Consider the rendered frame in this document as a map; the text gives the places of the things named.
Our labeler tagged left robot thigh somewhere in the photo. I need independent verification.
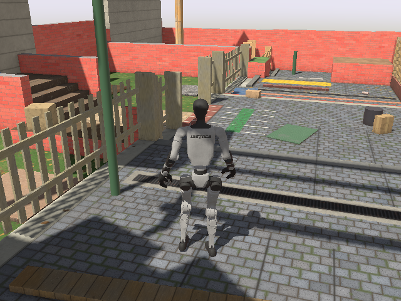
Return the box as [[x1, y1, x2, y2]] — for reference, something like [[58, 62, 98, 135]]
[[179, 174, 192, 213]]

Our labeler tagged robot thigh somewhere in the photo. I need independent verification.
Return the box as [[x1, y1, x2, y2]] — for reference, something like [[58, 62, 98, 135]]
[[179, 174, 192, 213], [206, 175, 222, 219]]

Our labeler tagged right robot hand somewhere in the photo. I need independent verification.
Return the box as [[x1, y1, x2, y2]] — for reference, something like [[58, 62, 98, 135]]
[[221, 167, 236, 179]]

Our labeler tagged right robot upper arm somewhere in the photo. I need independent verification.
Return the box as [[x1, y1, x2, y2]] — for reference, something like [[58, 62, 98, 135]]
[[214, 126, 231, 160]]

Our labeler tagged right robot thigh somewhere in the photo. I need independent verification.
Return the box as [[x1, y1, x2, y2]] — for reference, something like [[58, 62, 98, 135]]
[[206, 175, 222, 219]]

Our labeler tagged left robot hand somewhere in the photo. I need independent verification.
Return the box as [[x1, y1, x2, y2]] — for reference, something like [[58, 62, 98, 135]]
[[159, 172, 172, 188]]

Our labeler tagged left robot forearm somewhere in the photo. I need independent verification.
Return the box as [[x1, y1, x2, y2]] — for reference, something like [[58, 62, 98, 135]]
[[161, 151, 175, 176]]

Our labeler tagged left robot upper arm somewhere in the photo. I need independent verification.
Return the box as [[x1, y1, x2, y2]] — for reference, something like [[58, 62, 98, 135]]
[[169, 126, 188, 161]]

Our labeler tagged right robot forearm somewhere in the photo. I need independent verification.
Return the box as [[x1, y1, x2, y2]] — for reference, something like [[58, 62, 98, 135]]
[[224, 151, 234, 170]]

